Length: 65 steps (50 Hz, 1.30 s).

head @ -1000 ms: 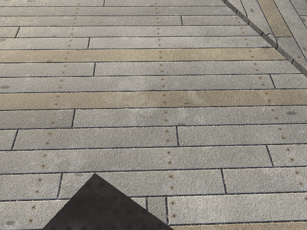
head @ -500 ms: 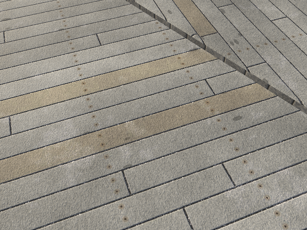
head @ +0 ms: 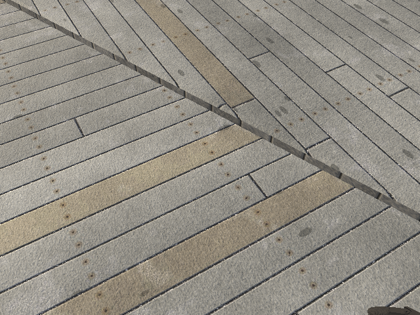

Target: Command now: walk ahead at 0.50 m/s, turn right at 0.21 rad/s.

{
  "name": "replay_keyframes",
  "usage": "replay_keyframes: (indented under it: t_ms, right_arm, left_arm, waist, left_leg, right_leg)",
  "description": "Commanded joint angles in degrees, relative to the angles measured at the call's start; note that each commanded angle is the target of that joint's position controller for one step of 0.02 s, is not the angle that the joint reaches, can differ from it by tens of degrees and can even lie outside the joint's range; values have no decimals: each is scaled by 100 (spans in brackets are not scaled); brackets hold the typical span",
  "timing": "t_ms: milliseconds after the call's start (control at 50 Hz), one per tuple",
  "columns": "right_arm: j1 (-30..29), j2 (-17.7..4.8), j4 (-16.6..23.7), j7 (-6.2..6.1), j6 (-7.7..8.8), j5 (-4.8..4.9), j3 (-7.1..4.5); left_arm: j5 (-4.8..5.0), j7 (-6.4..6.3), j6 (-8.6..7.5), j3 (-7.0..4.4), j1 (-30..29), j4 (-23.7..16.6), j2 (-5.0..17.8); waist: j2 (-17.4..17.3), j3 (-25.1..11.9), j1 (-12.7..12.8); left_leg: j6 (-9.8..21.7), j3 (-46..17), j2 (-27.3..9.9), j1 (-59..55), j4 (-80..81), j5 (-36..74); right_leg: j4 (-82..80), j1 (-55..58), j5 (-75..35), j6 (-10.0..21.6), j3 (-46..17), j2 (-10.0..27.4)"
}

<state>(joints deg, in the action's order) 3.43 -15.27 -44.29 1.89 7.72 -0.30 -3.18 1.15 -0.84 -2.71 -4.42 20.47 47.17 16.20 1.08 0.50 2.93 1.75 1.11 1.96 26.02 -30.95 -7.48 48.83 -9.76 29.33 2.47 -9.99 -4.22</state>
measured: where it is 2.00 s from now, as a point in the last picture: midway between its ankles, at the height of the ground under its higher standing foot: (150, 176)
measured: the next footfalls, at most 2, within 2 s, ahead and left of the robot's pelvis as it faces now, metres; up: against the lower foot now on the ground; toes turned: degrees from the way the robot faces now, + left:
right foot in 0.42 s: +0.39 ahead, -0.13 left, +0.00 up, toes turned +10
left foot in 0.92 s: +0.57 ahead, +0.22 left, +0.00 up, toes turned +28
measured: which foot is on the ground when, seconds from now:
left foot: down 0.00-0.44, up 0.46-0.90, down 0.92-1.00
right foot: up 0.00-0.40, down 0.42-0.94, up 0.96-1.00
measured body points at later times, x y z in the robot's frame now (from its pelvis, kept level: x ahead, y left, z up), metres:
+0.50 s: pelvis +0.26 -0.03 +0.01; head +0.29 -0.03 +0.46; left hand +0.44 +0.25 -0.06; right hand +0.32 -0.31 -0.12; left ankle +0.12 +0.10 -0.66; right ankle +0.35 -0.13 -0.72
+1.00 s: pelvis +0.49 +0.09 -0.01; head +0.53 +0.11 +0.44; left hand +0.40 +0.37 -0.13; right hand +0.79 -0.05 -0.09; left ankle +0.54 +0.20 -0.72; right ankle +0.40 -0.12 -0.64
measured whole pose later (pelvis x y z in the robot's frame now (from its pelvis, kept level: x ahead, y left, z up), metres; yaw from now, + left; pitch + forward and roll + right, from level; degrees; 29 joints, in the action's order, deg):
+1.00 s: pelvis +0.49 +0.09 -0.01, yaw +27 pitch +2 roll -1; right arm 5.6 -16.7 -36.7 2.3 1.8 0.9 -3.7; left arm 1.4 0.1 -4.4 -3.8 17.2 49.2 17.5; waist -0.4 3.6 2.4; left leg 4.5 2.7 1.7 28.0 -37.0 -10.6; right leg 61.1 -12.0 27.9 -1.5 3.4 4.9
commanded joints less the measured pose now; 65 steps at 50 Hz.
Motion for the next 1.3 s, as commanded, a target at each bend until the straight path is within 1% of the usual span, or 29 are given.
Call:
replay_keyframes:
  t_ms: [20,40,80,120,220,320,360,400,420,440,460,480,500,520,560,620,740,840,880,920,940,960,980,1000,1040,1060,1120,1180,1300]
  right_arm:
    - [1505,-780,-91,-6,-56,130,-255]
    - [1172,-708,-14,-15,-102,49,-199]
    - [943,-590,-12,-17,-117,-32,-127]
    - [1016,-633,-63,-21,-119,21,-123]
    - [1337,-974,-169,-171,-212,153,-241]
    - [1870,-982,-309,-218,-345,215,-253]
    - [1872,-1039,-295,-247,-397,217,-277]
    - [1778,-943,-238,-265,-428,192,-251]
    - [1661,-685,-127,-251,-410,141,-160]
    - [1961,-246,64,-257,-340,109,-32]
    - [2235,-314,190,-260,-283,218,-11]
    - [1994,-821,135,-266,-303,285,-153]
    - [1641,-889,195,-259,-344,259,-187]
    - [1513,-819,221,-251,-385,209,-196]
    - [1446,-631,284,-199,-487,184,-204]
    - [1291,-440,470,-176,-604,186,-173]
    - [344,-307,805,12,-551,149,-75]
    - [-296,-416,1196,151,-577,159,-88]
    - [-75,-577,1241,161,-600,123,-176]
    - [1445,-1033,849,72,-629,139,-460]
    - [2285,-1530,664,-68,-682,148,-607]
    - [1932,-1916,786,-66,-624,173,-582]
    - [2055,-1411,828,-15,-564,120,-434]
    - [1880,-1203,749,0,-502,81,-371]
    - [1136,-770,755,8,-433,57,-226]
    - [981,-760,800,-9,-406,-17,-203]
    - [932,-796,707,-36,-294,14,-222]
    - [1131,-853,538,-114,-276,36,-227]
    - [1652,-999,173,-172,-321,102,-255]
  left_arm:
    - [116,14,-179,-94,-56,-504,830]
    - [24,9,-186,-74,-464,-603,750]
    - [-99,29,-224,-88,-598,-704,602]
    - [-107,31,-216,-56,-484,-724,377]
    - [-133,68,-265,79,-1441,-992,137]
    - [-31,169,-361,62,-2163,-1189,277]
    - [-11,187,-413,-1,-2123,-1212,451]
    - [-34,146,-443,-122,-1444,-1025,669]
    - [-123,93,-460,-219,-703,-920,925]
    - [-210,44,-408,-346,93,-826,1411]
    - [-174,88,-329,-328,325,-695,1343]
    - [-135,97,-322,-200,52,-739,887]
    - [-116,95,-310,-121,-250,-764,656]
    - [-138,114,-309,-62,-574,-749,502]
    - [-188,134,-345,-32,-866,-692,374]
    - [-191,111,-418,-117,-962,-552,578]
    - [-134,39,-358,-206,-694,-324,856]
    - [10,31,-202,-289,-362,-126,1110]
    - [58,10,-128,-328,-336,-98,1279]
    - [59,-16,-69,-263,-317,-58,1216]
    - [-160,-2,-119,-95,-148,-170,817]
    - [-167,71,-282,103,261,-404,292]
    - [73,146,-436,-34,-257,-362,908]
    - [218,171,-484,-45,-724,-519,951]
    - [-34,66,-436,-43,-916,-427,825]
    - [-36,82,-363,-47,-635,-390,799]
    - [-85,73,-192,-27,-499,-284,627]
    - [-143,73,-170,28,-1050,-457,479]
    - [-47,226,-274,125,-2048,-702,338]
  waist:
    - [-843,-761,-812]
    - [-347,-356,-699]
    - [-483,-100,-418]
    - [-710,-198,-281]
    - [-523,-17,-498]
    - [-618,48,-712]
    - [-717,23,-579]
    - [-725,-257,-171]
    - [-505,-802,210]
    - [661,-1675,346]
    - [1789,-1967,232]
    - [1045,-1224,243]
    - [700,-683,185]
    - [474,-359,20]
    - [582,-4,-197]
    - [512,52,-343]
    - [149,230,-27]
    - [194,418,94]
    - [367,133,-135]
    - [234,-708,-1006]
    - [-673,-1326,-1220]
    - [-1775,-2037,-585]
    - [-824,-2189,-1011]
    - [-727,-1360,-994]
    - [-196,-492,-542]
    - [-575,-468,-304]
    - [-379,-341,-153]
    - [-297,-61,-294]
    - [-434,288,-726]
  left_leg:
    - [1222,-3653,-2186,-3750,1507,-2161]
    - [1080,-2983,-1931,-3007,1621,-1505]
    - [1130,-2394,-1585,-2158,1821,-337]
    - [1205,-2084,-1418,-1968,1970,251]
    - [1112,-1378,-1151,-1541,2135,756]
    - [955,-1547,-1203,-1618,1823,466]
    - [837,-1821,-1305,-1744,1559,250]
    - [620,-1773,-1072,-1542,892,513]
    - [423,-1526,-730,-1024,-220,397]
    - [46,-775,-44,606,-2174,-1038]
    - [-29,-733,-14,1724,-3430,-2777]
    - [-31,-944,-348,2080,-4015,-2373]
    - [-37,-806,-525,2090,-4074,-1898]
    - [-67,-744,-686,1897,-3912,-1515]
    - [-100,-735,-933,1474,-3601,-1122]
    - [-229,-702,-1000,1494,-3289,-591]
    - [-177,-316,-868,1291,-1407,884]
    - [129,46,-681,1249,-639,350]
    - [362,360,-309,552,-539,-280]
    - [723,493,185,-1756,-23,53]
    - [1083,-1054,-878,-3600,-97,408]
    - [2206,-4390,-2265,-4866,943,-718]
    - [2010,-4428,-2317,-4759,1354,-1046]
    - [1751,-3473,-2095,-4131,1310,-738]
    - [1290,-2143,-1518,-2526,1459,373]
    - [1367,-1972,-1516,-2044,1605,795]
    - [1441,-1464,-1374,-1547,2020,1145]
    - [1324,-1035,-1260,-1650,2177,1367]
    - [1065,-736,-1241,-1973,2241,621]
  right_leg:
    - [2606,-3563,-201,16,-40,351]
    - [2404,-3394,-617,29,214,599]
    - [1752,-2962,-1070,-5,366,935]
    - [1258,-2705,-1127,-76,515,973]
    - [-841,-2341,-2343,-391,739,808]
    - [-1879,-1738,-3007,-431,711,508]
    - [-2161,-1397,-2766,-333,657,492]
    - [-2472,-282,-2594,-118,746,498]
    - [-2349,900,-2480,157,317,1033]
    - [-2367,2861,-2055,745,-1304,2320]
    - [-2974,3134,-920,1214,-3096,2991]
    - [-3146,2524,-316,1053,-2671,2747]
    - [-3244,1850,-623,875,-1842,2516]
    - [-3434,1234,-1099,803,-1279,2272]
    - [-3732,432,-2024,743,-427,1998]
    - [-4078,164,-2564,888,184,2046]
    - [-4098,460,-3243,687,1429,1864]
    - [-3730,1253,-3817,486,1805,2115]
    - [-2984,1415,-5687,381,1987,2116]
    - [-998,762,-6395,131,2281,1818]
    - [856,-830,-3860,-123,2324,1540]
    - [2764,-2879,376,-426,1544,370]
    - [3119,-3332,251,-328,567,610]
    - [3033,-3662,-92,-220,675,825]
    - [2059,-3113,-887,-147,710,1282]
    - [1939,-2715,-1110,-187,652,1365]
    - [1394,-2488,-1519,-377,712,1370]
    - [355,-2885,-2474,-511,726,1337]
    - [-1447,-2638,-3705,-400,912,980]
